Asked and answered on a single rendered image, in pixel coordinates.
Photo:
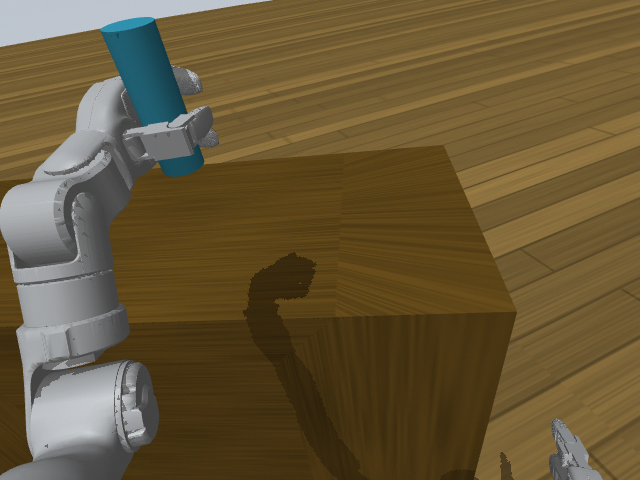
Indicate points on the left robot hand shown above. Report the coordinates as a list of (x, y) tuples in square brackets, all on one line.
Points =
[(107, 107)]

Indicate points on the right robot hand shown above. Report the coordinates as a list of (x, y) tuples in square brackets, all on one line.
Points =
[(571, 461)]

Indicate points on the left robot arm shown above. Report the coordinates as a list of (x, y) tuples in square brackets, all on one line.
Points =
[(83, 423)]

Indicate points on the can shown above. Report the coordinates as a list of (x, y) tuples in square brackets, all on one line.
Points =
[(142, 62)]

